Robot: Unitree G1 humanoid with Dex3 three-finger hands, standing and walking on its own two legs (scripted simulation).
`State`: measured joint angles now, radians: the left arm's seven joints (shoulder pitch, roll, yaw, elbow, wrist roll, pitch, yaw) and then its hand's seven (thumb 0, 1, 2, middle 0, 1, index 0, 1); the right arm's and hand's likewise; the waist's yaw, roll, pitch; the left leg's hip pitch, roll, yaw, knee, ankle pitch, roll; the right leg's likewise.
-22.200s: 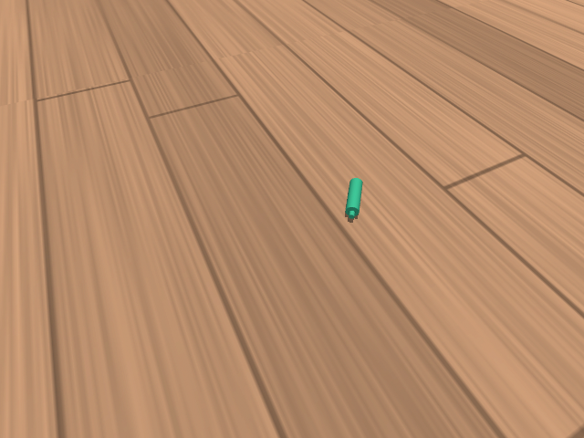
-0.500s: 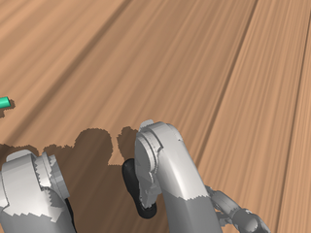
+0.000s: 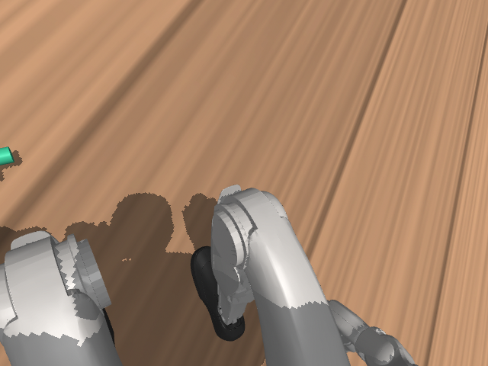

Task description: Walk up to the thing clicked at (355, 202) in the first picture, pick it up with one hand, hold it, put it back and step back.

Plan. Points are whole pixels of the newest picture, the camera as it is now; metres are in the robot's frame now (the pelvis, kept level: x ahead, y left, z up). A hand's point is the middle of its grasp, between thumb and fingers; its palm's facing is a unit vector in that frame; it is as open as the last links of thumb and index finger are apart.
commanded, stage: close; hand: left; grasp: from above
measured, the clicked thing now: out of the picture +0.41 +0.35 -0.27
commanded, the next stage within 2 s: settle in 1.24 s
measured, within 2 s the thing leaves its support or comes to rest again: leaves its support in 1.66 s
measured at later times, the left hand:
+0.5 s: hand out of the picture +0.39 +0.37 -0.25, palm faces -0.46 -0.19 -0.87, open 10.1 cm
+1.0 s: hand out of the picture +0.38 +0.36 -0.25, palm faces -0.42 -0.14 -0.90, open 9.1 cm
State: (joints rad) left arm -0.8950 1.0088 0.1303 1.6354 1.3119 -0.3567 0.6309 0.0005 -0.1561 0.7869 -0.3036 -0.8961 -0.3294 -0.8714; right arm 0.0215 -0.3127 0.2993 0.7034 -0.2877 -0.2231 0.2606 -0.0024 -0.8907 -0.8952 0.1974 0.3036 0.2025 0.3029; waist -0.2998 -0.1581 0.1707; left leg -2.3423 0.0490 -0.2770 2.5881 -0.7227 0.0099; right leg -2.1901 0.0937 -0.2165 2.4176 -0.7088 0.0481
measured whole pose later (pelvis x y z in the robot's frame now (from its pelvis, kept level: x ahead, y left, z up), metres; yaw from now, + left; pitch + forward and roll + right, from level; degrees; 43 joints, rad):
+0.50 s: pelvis +0.00 +0.00 +0.00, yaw +0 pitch +25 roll -14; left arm -0.92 1.05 0.15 1.66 1.24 -0.29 0.57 0.00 0.06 0.65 -0.47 -0.78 -0.50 -0.75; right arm 0.05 -0.34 0.29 0.71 -0.28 -0.24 0.26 0.00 -0.89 -0.90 0.20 0.30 0.20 0.30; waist -0.31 -0.17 0.18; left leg -2.35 0.05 -0.27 2.58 -0.71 0.00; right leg -2.20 0.09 -0.21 2.42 -0.70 0.04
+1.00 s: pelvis +0.00 +0.00 +0.00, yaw +0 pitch +25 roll -15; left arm -0.91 0.99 0.09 1.67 1.31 -0.30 0.67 0.00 0.15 0.52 -0.64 -0.66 -0.66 -0.63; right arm 0.02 -0.33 0.28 0.74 -0.29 -0.25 0.25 0.00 -0.89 -0.89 0.20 0.30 0.20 0.30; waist -0.29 -0.17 0.14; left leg -2.35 0.05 -0.27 2.58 -0.70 0.01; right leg -2.20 0.09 -0.21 2.41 -0.69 0.05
